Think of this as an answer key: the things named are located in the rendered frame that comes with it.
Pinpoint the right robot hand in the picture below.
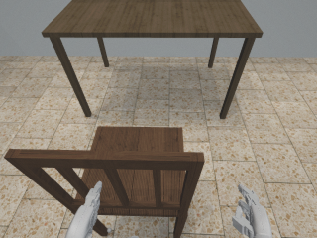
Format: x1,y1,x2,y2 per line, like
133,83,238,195
232,184,273,238

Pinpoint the left robot hand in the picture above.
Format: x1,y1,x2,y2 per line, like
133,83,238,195
64,181,102,238

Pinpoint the chair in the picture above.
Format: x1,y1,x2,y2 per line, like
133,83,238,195
4,126,205,238

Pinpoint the table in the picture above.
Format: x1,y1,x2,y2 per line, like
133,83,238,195
41,0,264,119

